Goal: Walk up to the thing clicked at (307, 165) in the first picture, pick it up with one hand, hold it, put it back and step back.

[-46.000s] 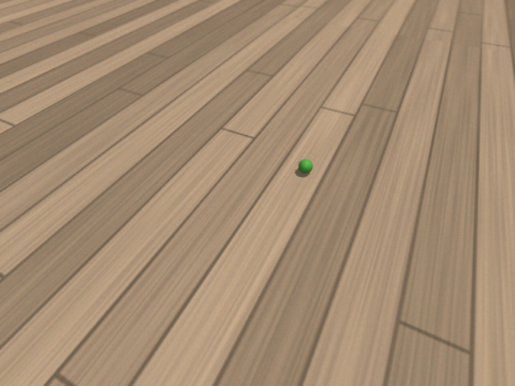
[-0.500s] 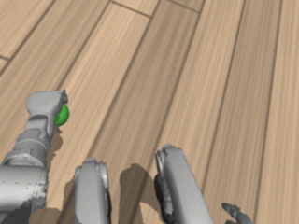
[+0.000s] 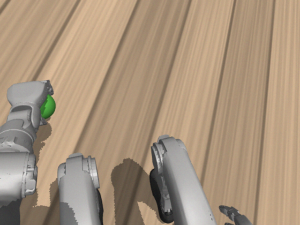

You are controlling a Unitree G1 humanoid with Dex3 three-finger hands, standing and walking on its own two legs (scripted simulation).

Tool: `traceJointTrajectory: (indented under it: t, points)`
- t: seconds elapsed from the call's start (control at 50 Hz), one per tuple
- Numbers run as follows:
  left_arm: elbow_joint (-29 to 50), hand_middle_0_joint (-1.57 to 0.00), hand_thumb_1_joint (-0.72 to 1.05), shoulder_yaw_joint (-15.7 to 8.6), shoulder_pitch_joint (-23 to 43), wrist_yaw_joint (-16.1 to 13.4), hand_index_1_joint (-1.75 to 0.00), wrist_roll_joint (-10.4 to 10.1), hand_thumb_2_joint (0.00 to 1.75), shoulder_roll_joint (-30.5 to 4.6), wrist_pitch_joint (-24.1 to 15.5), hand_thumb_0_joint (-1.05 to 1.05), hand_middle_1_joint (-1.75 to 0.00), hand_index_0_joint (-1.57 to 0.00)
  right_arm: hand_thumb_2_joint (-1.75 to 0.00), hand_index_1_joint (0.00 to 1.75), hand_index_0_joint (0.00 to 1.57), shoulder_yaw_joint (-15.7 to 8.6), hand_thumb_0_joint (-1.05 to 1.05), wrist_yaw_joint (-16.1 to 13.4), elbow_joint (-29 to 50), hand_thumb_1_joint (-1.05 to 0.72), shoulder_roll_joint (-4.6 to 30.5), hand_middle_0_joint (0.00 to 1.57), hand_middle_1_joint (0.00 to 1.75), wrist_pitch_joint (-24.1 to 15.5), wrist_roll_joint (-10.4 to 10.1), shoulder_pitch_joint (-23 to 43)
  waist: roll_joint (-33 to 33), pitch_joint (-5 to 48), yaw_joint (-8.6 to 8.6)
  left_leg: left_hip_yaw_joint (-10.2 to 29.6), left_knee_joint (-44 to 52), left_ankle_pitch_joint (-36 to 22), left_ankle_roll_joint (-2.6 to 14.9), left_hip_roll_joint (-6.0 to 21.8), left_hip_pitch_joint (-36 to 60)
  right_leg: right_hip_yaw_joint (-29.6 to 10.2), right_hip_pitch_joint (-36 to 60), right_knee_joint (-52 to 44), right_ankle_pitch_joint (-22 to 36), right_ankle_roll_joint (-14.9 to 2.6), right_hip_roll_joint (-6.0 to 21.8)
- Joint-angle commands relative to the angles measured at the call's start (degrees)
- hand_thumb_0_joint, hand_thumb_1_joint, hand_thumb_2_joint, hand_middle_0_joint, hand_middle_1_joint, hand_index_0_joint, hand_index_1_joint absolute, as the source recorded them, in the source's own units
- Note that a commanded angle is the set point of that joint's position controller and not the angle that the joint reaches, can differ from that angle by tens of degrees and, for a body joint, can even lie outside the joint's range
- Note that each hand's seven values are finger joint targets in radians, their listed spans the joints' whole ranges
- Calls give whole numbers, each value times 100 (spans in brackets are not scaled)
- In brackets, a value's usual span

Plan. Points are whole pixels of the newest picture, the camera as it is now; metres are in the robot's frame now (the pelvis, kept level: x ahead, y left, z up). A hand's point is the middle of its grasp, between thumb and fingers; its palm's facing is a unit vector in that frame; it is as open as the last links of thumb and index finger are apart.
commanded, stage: crouch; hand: left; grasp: from above
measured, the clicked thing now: (39, 105) +0.49 +0.24 -0.18
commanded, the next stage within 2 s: lower in 0.34 s
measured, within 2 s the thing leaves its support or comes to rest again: neither
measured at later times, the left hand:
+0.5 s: hand (41, 108) +0.48 +0.24 -0.20, palm faces -0.44 -0.04 -0.90, open 10.5 cm
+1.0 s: hand (48, 112) +0.49 +0.24 -0.25, palm faces -0.45 -0.04 -0.89, open 10.5 cm
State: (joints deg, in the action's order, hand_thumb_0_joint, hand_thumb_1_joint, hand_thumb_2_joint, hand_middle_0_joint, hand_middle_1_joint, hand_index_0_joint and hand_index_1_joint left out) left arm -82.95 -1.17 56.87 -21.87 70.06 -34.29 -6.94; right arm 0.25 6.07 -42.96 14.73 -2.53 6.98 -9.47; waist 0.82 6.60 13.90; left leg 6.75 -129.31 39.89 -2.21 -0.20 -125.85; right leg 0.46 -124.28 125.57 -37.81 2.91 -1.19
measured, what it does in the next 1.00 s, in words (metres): lowers itself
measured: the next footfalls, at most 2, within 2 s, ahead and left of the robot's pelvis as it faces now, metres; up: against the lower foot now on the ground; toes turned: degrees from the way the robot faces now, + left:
none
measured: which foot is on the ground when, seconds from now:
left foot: down 0.00-1.00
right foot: down 0.00-1.00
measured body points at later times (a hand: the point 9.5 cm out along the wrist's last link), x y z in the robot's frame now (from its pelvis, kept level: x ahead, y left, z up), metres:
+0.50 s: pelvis +0.00 +0.00 -0.04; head +0.23 +0.05 +0.34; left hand +0.50 +0.24 -0.14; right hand +0.03 -0.27 -0.14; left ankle +0.08 +0.13 -0.34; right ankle +0.10 -0.13 -0.34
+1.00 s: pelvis +0.00 +0.00 -0.06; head +0.26 +0.06 +0.31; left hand +0.51 +0.24 -0.20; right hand +0.02 -0.27 -0.15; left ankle +0.08 +0.13 -0.34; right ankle +0.10 -0.13 -0.34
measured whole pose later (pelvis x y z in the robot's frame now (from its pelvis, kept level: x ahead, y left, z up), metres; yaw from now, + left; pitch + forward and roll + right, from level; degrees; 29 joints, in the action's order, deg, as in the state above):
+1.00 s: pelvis +0.00 +0.00 -0.06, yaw -3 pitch +34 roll -8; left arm -92.9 -3.6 60.7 -29.0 73.5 -41.6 -8.5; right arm 6.8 9.0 -42.5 15.9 -5.6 10.6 -9.9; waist -1.3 1.1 18.6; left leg 9.9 -141.0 41.0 -2.7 -1.2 -134.8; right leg 2.4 -132.1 135.2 -38.2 3.4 -1.9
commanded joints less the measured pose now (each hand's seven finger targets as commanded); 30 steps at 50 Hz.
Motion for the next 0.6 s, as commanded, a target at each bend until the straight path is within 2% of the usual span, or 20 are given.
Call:
traceJointTrajectory:
  t: [0.0,0.04,0.08,0.1,0.12,0.14,0.18,0.22,0.24,0.34,0.38,0.4,0.42,0.44,0.46,0.48,0.52,0.58]
  points:
    - [677,-88,54,-120,2170,-319,-89,-17,94,-1263,15,0,-92,-91,-90,30,20,-361,0,-74,92,-91,1246,20,30,-20,-8,-1106,1305,3932,39,-640,1280,-981,356,-101,2516,611,2109,-1201,1040,-513,-108]
    - [544,-88,54,-50,2285,-312,-90,-40,94,-1237,7,0,-92,-90,-90,30,20,-339,0,-73,72,-91,1263,20,30,-28,4,-1087,1217,3774,135,-630,1207,-781,366,-102,2377,634,1950,-1155,856,-516,-118]
    - [472,-87,53,-76,2321,-335,-90,-29,95,-1263,8,0,-92,-89,-90,30,20,-308,0,-76,41,-90,1313,20,30,-40,12,-1129,1329,3752,134,-598,1198,-810,346,-111,2448,664,1799,-1075,870,-527,-91]
    - [384,-87,54,-30,2301,-328,-89,-34,92,-1177,8,0,-93,-90,-90,30,20,-283,0,-64,38,-91,1304,20,30,-49,31,-1120,1343,3641,190,-591,1184,-790,337,-113,2417,683,1735,-1026,851,-535,-93]
    - [585,-86,53,-75,2506,-335,-89,-41,92,-1296,-15,0,-92,-89,-90,30,20,-283,0,-72,22,-90,1331,20,30,-57,15,-1143,1418,3766,156,-584,1153,-808,336,-110,2483,681,1700,-1007,877,-532,-83]
    - [345,-87,53,-47,2385,-330,-88,1,93,-1232,1,0,-91,-89,-90,30,20,-253,0,-58,23,-90,1337,20,30,-65,41,-1177,1363,3680,240,-573,1117,-815,337,-114,2413,697,1705,-970,884,-530,-84]
    - [423,-87,52,-51,2490,-338,-88,-11,94,-1337,-38,0,-90,-89,-90,30,20,-212,0,-52,21,-91,1345,20,30,-72,52,-1178,1308,3626,252,-602,1004,-763,366,-124,2242,682,1762,-978,864,-513,-88]
    - [352,-89,54,-30,2440,-333,-88,4,94,-1280,-47,0,-90,-91,-90,30,20,-159,0,-26,8,-91,1345,20,30,-104,74,-1214,1367,3589,269,-604,937,-879,355,-113,2227,699,1754,-878,982,-512,-89]
    - [447,-89,55,-102,2536,-335,-88,25,94,-1482,-71,0,-90,-91,-90,30,20,-157,0,-24,13,-91,1386,20,30,-107,66,-1217,1400,3732,225,-585,892,-899,362,-111,2247,706,1741,-847,996,-512,-95]
    - [429,-92,57,-145,2396,-436,-88,98,96,-1487,-52,0,-89,-94,-90,30,20,-119,0,-8,42,-91,1385,20,30,-91,73,-1218,1562,3803,173,-596,869,-965,330,-126,2315,748,1672,-742,1058,-532,-109]
    - [390,-93,59,-97,2414,-443,-89,108,97,-1441,-36,0,-91,-94,-90,30,20,-102,0,20,53,-91,1388,20,30,-95,85,-1226,1561,3743,242,-598,812,-997,339,-114,2255,756,1719,-716,1132,-523,-123]
    - [373,-94,59,-153,2421,-460,-88,113,98,-1514,-6,0,-89,-95,-90,30,20,-98,0,18,29,-91,1424,20,30,-103,82,-1266,1513,3708,248,-593,791,-1032,347,-118,2273,762,1648,-716,1164,-517,-103]
    - [294,-95,61,-122,2405,-456,-88,98,98,-1422,12,0,-89,-96,-90,30,20,-87,0,40,56,-91,1417,20,30,-106,98,-1280,1573,3604,312,-596,757,-1063,345,-114,2196,753,1648,-692,1202,-508,-93]
    - [340,-94,57,-94,2449,-441,-87,62,97,-1424,-1,0,-88,-94,-90,30,20,-80,0,36,50,-91,1409,20,30,-94,114,-1229,1470,3694,287,-583,741,-994,368,-111,2106,755,1713,-705,1162,-502,-130]
    - [224,-92,54,-127,2395,-446,-88,80,98,-1489,13,0,-89,-93,-90,30,20,-69,0,38,53,-91,1427,20,30,-94,111,-1251,1440,3582,308,-603,711,-948,383,-124,2027,741,1718,-742,1128,-487,-117]
    - [70,-91,53,-50,2352,-444,-87,45,96,-1366,30,0,-88,-92,-90,30,20,-66,0,34,51,-91,1420,20,30,-98,117,-1224,1282,3461,335,-586,704,-840,390,-116,1948,757,1657,-763,1015,-487,-131]
    - [-169,-90,51,-14,2425,-449,-87,40,97,-1364,15,0,-88,-90,-90,30,20,-12,0,34,20,-91,1448,20,30,-121,123,-1193,1314,3291,379,-540,701,-699,371,-120,1857,802,1437,-695,866,-509,-135]
    - [-190,-91,53,3,2484,-433,-87,74,95,-1394,-64,0,-87,-91,-90,30,20,48,0,50,11,-91,1488,20,30,-164,157,-1246,1333,3180,459,-502,616,-790,358,-122,1837,848,1443,-603,946,-500,-128]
